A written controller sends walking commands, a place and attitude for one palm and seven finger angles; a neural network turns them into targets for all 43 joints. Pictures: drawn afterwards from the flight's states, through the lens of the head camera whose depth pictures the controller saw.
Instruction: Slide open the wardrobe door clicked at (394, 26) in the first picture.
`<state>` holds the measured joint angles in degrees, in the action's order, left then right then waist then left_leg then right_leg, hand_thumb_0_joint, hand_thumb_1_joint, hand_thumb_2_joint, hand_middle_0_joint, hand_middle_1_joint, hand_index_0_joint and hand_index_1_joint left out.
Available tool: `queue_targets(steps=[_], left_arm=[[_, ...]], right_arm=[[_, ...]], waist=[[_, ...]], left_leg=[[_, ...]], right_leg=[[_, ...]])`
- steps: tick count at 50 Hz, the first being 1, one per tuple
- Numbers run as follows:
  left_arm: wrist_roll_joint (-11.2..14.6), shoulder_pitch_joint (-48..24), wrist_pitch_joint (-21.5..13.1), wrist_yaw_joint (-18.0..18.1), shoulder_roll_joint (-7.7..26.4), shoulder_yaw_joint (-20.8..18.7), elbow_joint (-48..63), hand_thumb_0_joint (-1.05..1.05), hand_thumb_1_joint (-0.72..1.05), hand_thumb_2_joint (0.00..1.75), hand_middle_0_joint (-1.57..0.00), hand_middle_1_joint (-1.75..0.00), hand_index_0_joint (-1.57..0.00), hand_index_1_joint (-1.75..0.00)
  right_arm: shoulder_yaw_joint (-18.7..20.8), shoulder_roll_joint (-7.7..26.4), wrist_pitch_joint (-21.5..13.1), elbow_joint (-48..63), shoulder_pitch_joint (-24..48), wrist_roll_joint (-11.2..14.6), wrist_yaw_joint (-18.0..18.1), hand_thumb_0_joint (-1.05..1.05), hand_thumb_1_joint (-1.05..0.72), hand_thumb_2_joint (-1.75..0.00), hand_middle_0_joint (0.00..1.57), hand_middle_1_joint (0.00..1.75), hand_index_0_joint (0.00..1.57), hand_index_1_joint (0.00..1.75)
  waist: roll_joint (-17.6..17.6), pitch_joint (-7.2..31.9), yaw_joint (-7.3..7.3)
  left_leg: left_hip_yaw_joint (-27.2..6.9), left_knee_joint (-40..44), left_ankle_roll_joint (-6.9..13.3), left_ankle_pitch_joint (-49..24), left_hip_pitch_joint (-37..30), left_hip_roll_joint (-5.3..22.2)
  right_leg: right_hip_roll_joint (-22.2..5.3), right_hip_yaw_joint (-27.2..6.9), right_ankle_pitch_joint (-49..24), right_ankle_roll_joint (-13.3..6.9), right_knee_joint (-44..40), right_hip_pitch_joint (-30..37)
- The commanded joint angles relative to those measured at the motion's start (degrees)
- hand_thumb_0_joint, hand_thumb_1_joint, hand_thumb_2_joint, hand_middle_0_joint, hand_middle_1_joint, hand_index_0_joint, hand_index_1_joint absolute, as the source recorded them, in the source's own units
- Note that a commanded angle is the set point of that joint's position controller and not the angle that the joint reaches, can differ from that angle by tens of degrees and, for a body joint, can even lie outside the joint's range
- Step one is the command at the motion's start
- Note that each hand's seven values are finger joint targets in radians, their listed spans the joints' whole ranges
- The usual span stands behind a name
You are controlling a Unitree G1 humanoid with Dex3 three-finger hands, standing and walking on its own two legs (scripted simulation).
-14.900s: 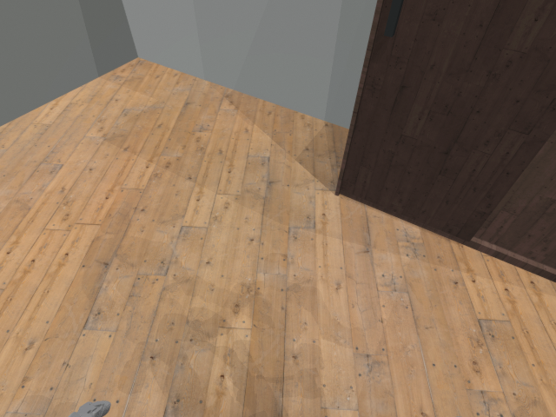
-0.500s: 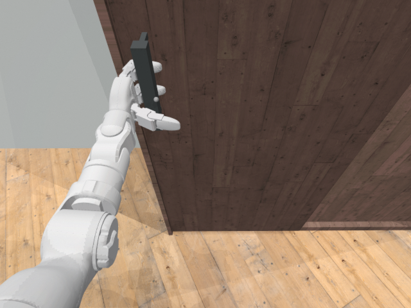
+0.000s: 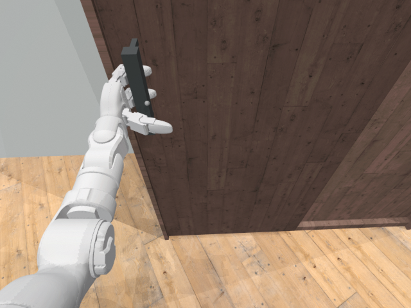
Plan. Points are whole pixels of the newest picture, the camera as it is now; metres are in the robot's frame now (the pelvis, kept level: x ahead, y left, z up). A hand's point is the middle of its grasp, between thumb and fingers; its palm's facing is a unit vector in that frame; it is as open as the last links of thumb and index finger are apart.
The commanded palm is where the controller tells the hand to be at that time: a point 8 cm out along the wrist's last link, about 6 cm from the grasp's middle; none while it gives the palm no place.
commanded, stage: grip the handle and tug to test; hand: left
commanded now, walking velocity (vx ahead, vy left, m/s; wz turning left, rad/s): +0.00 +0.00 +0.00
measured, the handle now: (142, 90) +0.51 +0.12 +0.16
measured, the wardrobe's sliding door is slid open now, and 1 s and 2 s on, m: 0.00 0.00 0.00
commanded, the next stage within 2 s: tug the door sideways, standing still in 1.42 s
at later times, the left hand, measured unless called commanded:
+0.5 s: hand (144, 105) +0.46 +0.11 +0.17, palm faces +0.01 -1.00 +0.01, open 8.6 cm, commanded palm +0.43 +0.16 +0.16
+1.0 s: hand (147, 105) +0.46 +0.11 +0.17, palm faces +0.00 -1.00 +0.02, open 6.4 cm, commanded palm +0.43 +0.16 +0.16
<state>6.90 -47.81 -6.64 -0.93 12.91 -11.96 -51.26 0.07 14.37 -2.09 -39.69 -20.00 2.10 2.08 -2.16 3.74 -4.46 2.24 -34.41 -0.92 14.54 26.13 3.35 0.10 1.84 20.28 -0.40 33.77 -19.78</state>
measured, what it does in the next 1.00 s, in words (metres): stands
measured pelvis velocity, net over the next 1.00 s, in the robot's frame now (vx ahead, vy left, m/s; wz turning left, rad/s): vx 0.00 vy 0.00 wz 0.01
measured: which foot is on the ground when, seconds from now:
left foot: down 0.00-1.00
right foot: down 0.00-1.00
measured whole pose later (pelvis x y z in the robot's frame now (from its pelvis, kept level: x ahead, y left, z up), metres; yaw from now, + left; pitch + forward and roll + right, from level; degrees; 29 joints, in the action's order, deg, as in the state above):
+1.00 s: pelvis +0.00 +0.00 +0.00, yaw +0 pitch +5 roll -1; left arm 6.9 -47.4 -4.5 -0.5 11.6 -11.1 -50.0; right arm -0.5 13.9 -1.3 -39.7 -18.8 2.0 2.4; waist -2.0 3.6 -4.1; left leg 1.9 -33.9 -0.8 14.2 25.0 3.1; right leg -0.1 2.1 19.9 -0.3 33.0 -18.4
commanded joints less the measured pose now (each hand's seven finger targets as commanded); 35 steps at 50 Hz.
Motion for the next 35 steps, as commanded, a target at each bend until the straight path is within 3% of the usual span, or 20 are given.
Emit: queue_targets(steps=[1, 4, 6, 7, 11, 15, 17, 20, 23, 24, 26, 28, 30, 32, 34, 35], left_arm=[[0.84, -27.86, -3.08, -0.05, 6.85, 1.71, 14.73, 0.0, -0.45, 0.32, -0.3, -1.21, -0.3, -1.21], [0.91, -30.09, -2.26, 0.68, 6.83, 1.67, 15.48, 0.0, -0.31, 0.38, -0.32, -1.23, -0.32, -1.23], [0.79, -28.92, -2.36, 1.52, 10.33, -1.8, 16.97, 0.0, -0.22, 0.42, -0.33, -1.24, -0.33, -1.24], [0.56, -28.65, -2.44, 1.59, 9.7, -1.26, 17.74, 0.0, -0.17, 0.44, -0.33, -1.25, -0.33, -1.25], [0.32, -26.01, -2.11, 1.2, 7.01, 1.13, 17.44, 0.0, 0.01, 0.52, -0.35, -1.27, -0.35, -1.27], [0.81, -27.65, -1.4, 0.73, 10.41, -1.53, 16.19, 0.0, 0.2, 0.6, -0.38, -1.3, -0.38, -1.3], [0.91, -28.5, -1.44, 0.3, 9.97, -0.93, 16.42, 0.0, 0.29, 0.64, -0.38, -1.31, -0.38, -1.31], [0.77, -28.39, -1.86, -0.18, 7.29, 1.78, 15.32, 0.0, 0.43, 0.7, -0.4, -1.33, -0.4, -1.33], [1.48, -29.89, -2.0, -0.23, 6.19, 2.15, 15.15, 0.0, 0.57, 0.76, -0.42, -1.35, -0.42, -1.35], [1.4, -30.1, -2.18, -0.08, 7.28, 1.27, 15.55, 0.0, 0.62, 0.78, -0.42, -1.36, -0.42, -1.36], [1.36, -28.94, -2.15, -0.1, 8.18, 0.56, 14.39, 0.0, 0.71, 0.82, -0.43, -1.37, -0.43, -1.37], [1.12, -29.64, -2.17, -0.23, 8.43, 0.57, 13.75, 0.0, 0.81, 0.86, -0.44, -1.39, -0.44, -1.39], [1.02, -27.7, -2.41, -0.1, 10.93, -1.85, 13.02, 0.0, 0.9, 0.9, -0.45, -1.4, -0.45, -1.4], [0.91, -29.91, -2.63, -0.53, 9.75, -0.28, 15.02, 0.0, 0.9, 0.9, -0.45, -1.4, -0.45, -1.4], [0.68, -28.89, -2.73, -0.06, 8.76, -0.13, 16.25, 0.0, 0.9, 0.9, -0.45, -1.4, -0.45, -1.4], [0.81, -27.25, -2.65, 0.28, 9.21, -0.87, 15.77, 0.0, 0.9, 0.9, -0.45, -1.4, -0.45, -1.4]], right_arm=[[2.56, 7.33, -2.05, 6.34, 0.37, 0.31, 0.32, 0.0, -0.9, -0.9, 0.2, 0.3, 0.2, 0.3], [2.6, 7.29, -2.07, 5.9, 0.51, 0.23, 0.46, 0.0, -0.9, -0.9, 0.2, 0.3, 0.2, 0.3], [2.59, 7.45, -1.93, 6.02, 0.59, -0.08, 0.6, 0.0, -0.9, -0.9, 0.2, 0.3, 0.2, 0.3], [2.43, 7.21, -1.89, 6.18, 0.76, -0.19, 0.53, 0.0, -0.9, -0.9, 0.2, 0.3, 0.2, 0.3], [2.28, 6.93, -1.74, 6.61, 1.52, -0.02, 0.34, 0.0, -0.9, -0.9, 0.2, 0.3, 0.2, 0.3], [2.19, 7.28, -1.23, 6.59, 1.52, -0.13, 0.91, 0.0, -0.9, -0.9, 0.2, 0.3, 0.2, 0.3], [2.0, 7.01, -1.25, 6.76, 2.26, 0.12, 1.0, 0.0, -0.9, -0.9, 0.2, 0.3, 0.2, 0.3], [2.03, 6.98, -1.31, 6.56, 1.67, 0.09, 0.96, 0.0, -0.9, -0.9, 0.2, 0.3, 0.2, 0.3], [2.15, 6.98, -1.62, 6.29, 1.9, 0.26, 0.79, 0.0, -0.9, -0.9, 0.2, 0.3, 0.2, 0.3], [2.22, 7.13, -1.69, 6.18, 1.44, 0.08, 0.74, 0.0, -0.9, -0.9, 0.2, 0.3, 0.2, 0.3], [2.21, 7.3, -1.67, 6.14, 1.41, 0.06, 0.73, 0.0, -0.9, -0.9, 0.2, 0.3, 0.2, 0.3], [2.16, 7.27, -1.61, 6.07, 1.4, 0.07, 0.7, 0.0, -0.9, -0.9, 0.2, 0.3, 0.2, 0.3], [2.32, 7.62, -1.4, 6.01, 0.77, -0.16, 0.76, 0.0, -0.9, -0.9, 0.2, 0.3, 0.2, 0.3], [2.12, 7.28, -1.34, 6.33, 1.2, 0.02, 0.72, 0.0, -0.9, -0.9, 0.2, 0.3, 0.2, 0.3], [2.44, 7.03, -1.47, 6.44, 1.1, -0.02, 0.53, 0.0, -0.9, -0.9, 0.2, 0.3, 0.2, 0.3], [2.45, 7.21, -1.45, 6.48, 0.71, -0.26, 0.53, 0.0, -0.9, -0.9, 0.2, 0.3, 0.2, 0.3]], waist=[[2.48, 18.07, -0.08], [3.12, 17.76, -0.36], [2.75, 20.33, 0.82], [2.45, 20.85, 0.9], [3.46, 18.2, 0.4], [5.31, 17.5, 0.52], [3.26, 17.44, 0.39], [3.9, 17.21, -0.28], [1.94, 17.58, -0.44], [2.01, 19.23, -0.12], [3.7, 18.79, -0.05], [3.16, 18.14, -0.13], [5.04, 18.73, 0.58], [2.73, 18.92, 0.08], [1.15, 20.25, 0.51], [2.94, 20.34, 0.72]], left_leg=[[-0.92, 1.43, 3.05, -13.48, -16.97, -3.01], [-1.22, 1.65, 3.02, -12.22, -17.05, -3.06], [-1.01, 1.59, 3.14, -14.31, -17.49, -3.2], [-1.01, 1.64, 3.07, -15.1, -17.75, -3.26], [-0.59, 1.62, 3.24, -15.02, -17.06, -3.22], [-0.59, 1.89, 3.42, -13.16, -15.9, -3.42], [-0.48, 2.02, 3.31, -12.5, -16.2, -3.48], [-1.05, 1.74, 3.23, -12.92, -16.75, -3.32], [-1.23, 1.55, 3.0, -12.8, -17.98, -3.24], [-1.54, 1.53, 2.94, -13.64, -18.4, -3.26], [-1.5, 1.49, 3.14, -13.62, -17.39, -3.27], [-1.21, 1.52, 3.12, -12.58, -16.56, -3.42], [-1.15, 1.46, 3.28, -13.48, -15.69, -3.47], [-1.02, 1.45, 3.15, -13.87, -16.2, -3.44], [-1.15, 1.25, 2.9, -15.46, -18.03, -3.22], [-1.23, 1.12, 3.08, -15.98, -17.66, -3.27]], right_leg=[[2.16, 0.48, -23.03, -0.15, -4.61, -0.17], [2.1, 0.54, -21.55, -0.13, -4.96, -0.67], [1.95, 0.31, -23.81, -0.22, -4.48, 1.56], [1.93, 0.31, -24.66, -0.26, -4.29, 2.08], [1.87, 0.32, -25.5, -0.04, -4.64, 1.71], [1.61, -0.02, -24.14, 0.09, -5.38, 2.65], [1.57, -0.21, -23.76, 0.04, -5.43, 2.03], [1.69, 0.33, -22.77, -0.14, -5.28, 1.25], [1.83, 0.31, -22.17, -0.2, -5.24, -0.55], [1.85, 0.41, -22.65, -0.31, -4.82, 0.11], [1.83, 0.3, -23.09, -0.16, -4.86, 0.63], [1.76, 0.22, -22.5, -0.12, -4.95, 0.38], [1.69, 0.17, -23.54, -0.14, -4.81, 2.25], [1.69, 0.05, -24.3, -0.12, -4.58, 1.62], [1.88, 0.45, -24.36, -0.35, -4.19, 1.05], [1.9, 0.5, -24.76, -0.28, -4.28, 1.93]])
